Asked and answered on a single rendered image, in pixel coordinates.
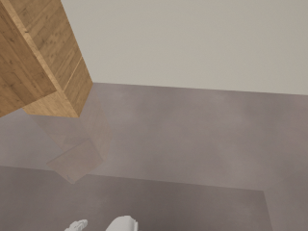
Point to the robot left hand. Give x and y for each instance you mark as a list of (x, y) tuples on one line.
[(77, 225)]

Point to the robot left thigh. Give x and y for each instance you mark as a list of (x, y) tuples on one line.
[(123, 224)]

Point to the cupboard door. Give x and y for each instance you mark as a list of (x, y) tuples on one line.
[(22, 78)]

